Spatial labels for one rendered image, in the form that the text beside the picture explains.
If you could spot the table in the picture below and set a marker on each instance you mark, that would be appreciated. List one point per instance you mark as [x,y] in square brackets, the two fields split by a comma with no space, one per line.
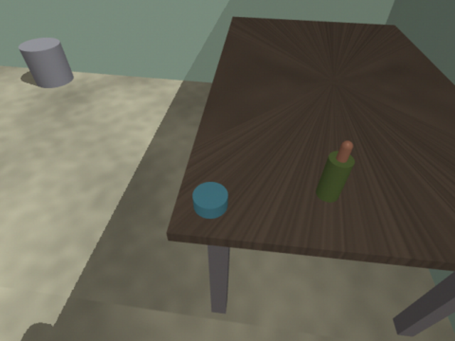
[287,93]

